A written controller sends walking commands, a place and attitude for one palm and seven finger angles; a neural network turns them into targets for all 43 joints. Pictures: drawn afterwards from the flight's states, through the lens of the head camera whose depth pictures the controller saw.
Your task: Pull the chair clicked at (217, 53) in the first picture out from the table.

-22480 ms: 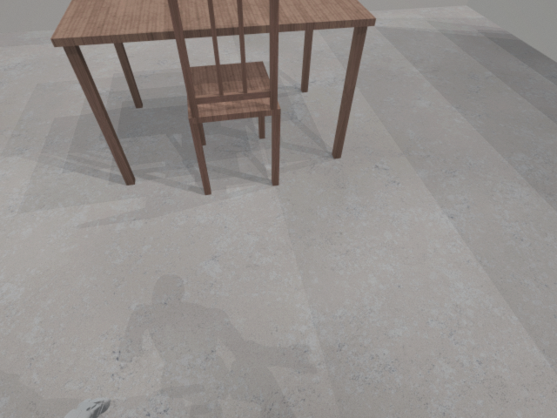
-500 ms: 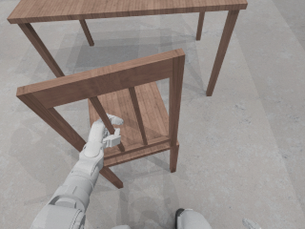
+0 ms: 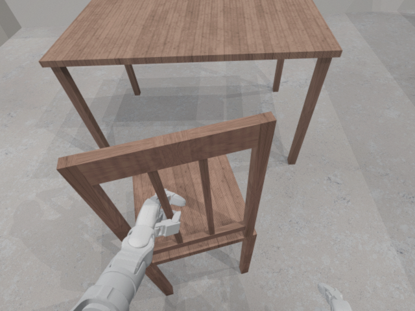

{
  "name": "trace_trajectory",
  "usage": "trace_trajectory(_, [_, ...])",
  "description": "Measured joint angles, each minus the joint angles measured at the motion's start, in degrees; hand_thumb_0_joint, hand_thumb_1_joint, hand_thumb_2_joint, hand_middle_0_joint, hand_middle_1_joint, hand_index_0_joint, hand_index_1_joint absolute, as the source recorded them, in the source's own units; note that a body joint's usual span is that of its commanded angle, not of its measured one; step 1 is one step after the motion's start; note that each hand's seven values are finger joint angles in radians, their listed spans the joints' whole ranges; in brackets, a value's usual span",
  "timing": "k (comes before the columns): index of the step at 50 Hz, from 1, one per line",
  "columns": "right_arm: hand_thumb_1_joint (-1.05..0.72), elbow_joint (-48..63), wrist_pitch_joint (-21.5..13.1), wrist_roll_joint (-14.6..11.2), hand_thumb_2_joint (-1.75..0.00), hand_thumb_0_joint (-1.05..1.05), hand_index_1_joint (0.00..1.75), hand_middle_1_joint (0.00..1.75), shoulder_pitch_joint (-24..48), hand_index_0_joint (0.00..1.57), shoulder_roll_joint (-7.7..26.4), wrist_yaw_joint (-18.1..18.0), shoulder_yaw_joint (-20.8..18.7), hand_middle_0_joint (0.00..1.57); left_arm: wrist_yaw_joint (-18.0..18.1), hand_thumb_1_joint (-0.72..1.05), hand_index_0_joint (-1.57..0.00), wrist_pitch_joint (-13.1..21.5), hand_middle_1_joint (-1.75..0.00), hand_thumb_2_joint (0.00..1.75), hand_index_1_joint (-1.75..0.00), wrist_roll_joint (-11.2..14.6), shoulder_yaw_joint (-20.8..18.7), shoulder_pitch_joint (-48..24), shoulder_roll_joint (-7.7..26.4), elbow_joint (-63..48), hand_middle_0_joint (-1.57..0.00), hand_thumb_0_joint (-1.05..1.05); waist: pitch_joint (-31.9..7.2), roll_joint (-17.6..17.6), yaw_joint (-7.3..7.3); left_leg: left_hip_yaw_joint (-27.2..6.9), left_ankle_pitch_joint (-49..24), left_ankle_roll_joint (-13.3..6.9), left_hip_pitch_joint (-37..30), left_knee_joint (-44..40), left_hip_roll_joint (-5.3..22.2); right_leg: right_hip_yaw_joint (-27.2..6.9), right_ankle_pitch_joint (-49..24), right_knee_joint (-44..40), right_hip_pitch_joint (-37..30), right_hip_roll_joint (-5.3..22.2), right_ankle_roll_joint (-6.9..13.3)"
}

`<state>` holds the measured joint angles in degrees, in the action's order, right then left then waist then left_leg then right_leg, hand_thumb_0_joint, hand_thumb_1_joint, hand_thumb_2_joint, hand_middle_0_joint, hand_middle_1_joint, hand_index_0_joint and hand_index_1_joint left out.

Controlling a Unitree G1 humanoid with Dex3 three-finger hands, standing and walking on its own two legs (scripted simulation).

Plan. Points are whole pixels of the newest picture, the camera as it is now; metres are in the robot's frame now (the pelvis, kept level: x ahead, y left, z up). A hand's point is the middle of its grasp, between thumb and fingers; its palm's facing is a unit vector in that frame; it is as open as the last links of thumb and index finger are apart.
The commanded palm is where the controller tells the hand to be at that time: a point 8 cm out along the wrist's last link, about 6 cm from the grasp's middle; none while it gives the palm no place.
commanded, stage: stop walking, hand still on the chair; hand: left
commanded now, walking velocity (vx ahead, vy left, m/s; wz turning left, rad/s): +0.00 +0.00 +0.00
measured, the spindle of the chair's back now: (168, 212) +0.33 +0.11 -0.05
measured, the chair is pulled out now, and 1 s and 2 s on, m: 0.54 0.54 0.54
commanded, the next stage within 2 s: open the thumb and straighten the fingers in 0.28 s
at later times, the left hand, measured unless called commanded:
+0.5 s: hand (174, 221) +0.31 +0.10 -0.05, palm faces -0.10 -0.98 -0.17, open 5.5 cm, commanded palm +0.29 +0.15 -0.03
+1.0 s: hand (166, 224) +0.30 +0.11 -0.06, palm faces -0.10 -0.98 -0.18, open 16.0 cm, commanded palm +0.29 +0.17 -0.03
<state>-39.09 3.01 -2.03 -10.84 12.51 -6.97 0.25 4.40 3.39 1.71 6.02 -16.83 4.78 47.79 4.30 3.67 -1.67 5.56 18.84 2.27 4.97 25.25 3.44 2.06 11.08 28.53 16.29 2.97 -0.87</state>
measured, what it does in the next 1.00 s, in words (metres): stands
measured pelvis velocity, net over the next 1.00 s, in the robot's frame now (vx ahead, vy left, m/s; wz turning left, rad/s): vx -0.01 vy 0.00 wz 0.04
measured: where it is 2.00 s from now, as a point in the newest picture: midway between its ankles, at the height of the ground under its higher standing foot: outside the picture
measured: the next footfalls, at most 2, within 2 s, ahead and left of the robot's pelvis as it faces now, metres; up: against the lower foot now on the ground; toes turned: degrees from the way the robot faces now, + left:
none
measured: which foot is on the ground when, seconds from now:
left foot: down 0.00-1.00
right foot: down 0.00-1.00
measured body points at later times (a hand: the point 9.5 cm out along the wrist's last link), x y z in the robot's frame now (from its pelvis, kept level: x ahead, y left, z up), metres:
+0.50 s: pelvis +0.01 +0.00 +0.00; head +0.04 -0.01 +0.45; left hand +0.31 +0.15 -0.03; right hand +0.12 -0.25 -0.13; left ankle -0.06 +0.14 -0.74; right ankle +0.04 -0.13 -0.74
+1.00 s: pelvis -0.01 +0.00 -0.02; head +0.04 -0.02 +0.43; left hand +0.31 +0.16 -0.04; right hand +0.12 -0.25 -0.14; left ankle -0.06 +0.14 -0.74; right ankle +0.04 -0.13 -0.74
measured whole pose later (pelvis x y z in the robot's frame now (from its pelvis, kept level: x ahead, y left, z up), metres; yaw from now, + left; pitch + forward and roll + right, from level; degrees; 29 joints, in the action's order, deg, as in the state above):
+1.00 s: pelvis -0.01 +0.00 -0.02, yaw +2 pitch +7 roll +1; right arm -36.9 -2.7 -2.3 -13.7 14.3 -1.2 -0.3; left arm 0.7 -5.8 1.2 3.0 -11.8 8.2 30.1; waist -1.5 2.1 -3.3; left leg 3.4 23.7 1.7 22.9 39.4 2.7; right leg 3.1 15.0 40.1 32.4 4.8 -1.0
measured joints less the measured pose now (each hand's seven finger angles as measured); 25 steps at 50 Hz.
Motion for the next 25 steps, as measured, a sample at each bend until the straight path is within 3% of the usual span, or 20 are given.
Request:
trace_trajectory(20, [-0.9, 0.41, 2.26, 0.03, -0.9, 0.01, 0.3, 0.3, -0.97, 0.2, 0.16, 0.15, -0.03, 0.21, 0.61, 0.67, -0.5, -0.75, -1.24, 0.82, -1.45, 0.15, 1.43, 3.59, 0.47, -5.27, -0.19, 0.02, 0.36, -0.61, -0.67, -0.38, 0.35, -0.22, -1.17, -0.78, -0.08, 0.47, 0.41, -0.91, -1.45, 0.13, -0.33])
trace_trajectory(25, [-0.9, -0.81, -0.52, -0.83, -0.9, 0.01, 0.3, 0.3, -1.8, 0.2, 0.72, 4.42, -0.7, 0.21, 0.24, 0.62, -0.5, -1.8, -1.28, 0.78, -1.45, -0.13, 0.16, 5.2, 1.42, -9.53, -0.24, 0.01, -3.01, -2.12, -2.06, -1.63, 0.96, -0.38, 4.95, 2.32, -0.21, 1.49, 0.97, 1.2, 3.67, 0.66, -0.14])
